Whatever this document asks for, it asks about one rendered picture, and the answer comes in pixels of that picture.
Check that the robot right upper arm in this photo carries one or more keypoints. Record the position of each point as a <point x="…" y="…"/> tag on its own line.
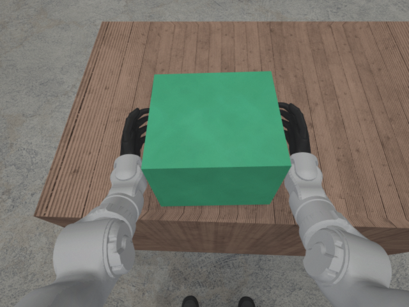
<point x="351" y="271"/>

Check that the robot right hand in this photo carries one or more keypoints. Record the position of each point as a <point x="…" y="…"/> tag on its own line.
<point x="297" y="135"/>

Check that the carton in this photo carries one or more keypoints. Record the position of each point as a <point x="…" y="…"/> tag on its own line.
<point x="215" y="139"/>

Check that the left robot forearm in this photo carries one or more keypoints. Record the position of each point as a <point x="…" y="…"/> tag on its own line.
<point x="125" y="199"/>

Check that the pedestal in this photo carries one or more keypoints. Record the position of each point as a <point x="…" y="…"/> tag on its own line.
<point x="349" y="79"/>

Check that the robot left hand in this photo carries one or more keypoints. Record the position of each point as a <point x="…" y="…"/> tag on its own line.
<point x="131" y="141"/>

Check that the robot left upper arm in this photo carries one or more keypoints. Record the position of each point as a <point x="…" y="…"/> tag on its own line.
<point x="89" y="258"/>

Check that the right robot forearm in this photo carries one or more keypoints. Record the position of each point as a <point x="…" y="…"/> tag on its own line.
<point x="308" y="202"/>

